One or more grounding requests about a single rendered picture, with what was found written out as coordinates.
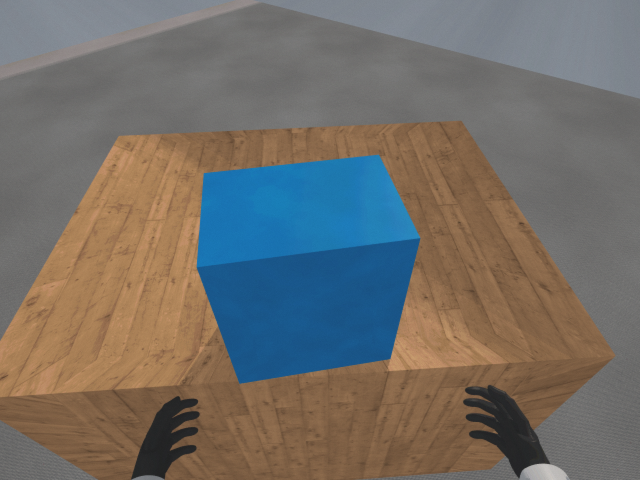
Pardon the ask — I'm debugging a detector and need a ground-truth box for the carton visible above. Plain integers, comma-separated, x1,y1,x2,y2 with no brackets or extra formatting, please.
197,155,420,384

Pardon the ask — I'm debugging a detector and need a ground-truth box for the robot right hand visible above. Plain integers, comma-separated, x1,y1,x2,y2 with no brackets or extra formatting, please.
463,385,550,478

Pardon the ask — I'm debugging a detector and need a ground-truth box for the robot left hand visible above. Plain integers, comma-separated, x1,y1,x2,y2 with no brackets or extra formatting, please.
131,396,200,480

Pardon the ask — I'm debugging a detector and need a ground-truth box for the pedestal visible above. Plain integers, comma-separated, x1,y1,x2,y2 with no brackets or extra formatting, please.
0,121,616,480

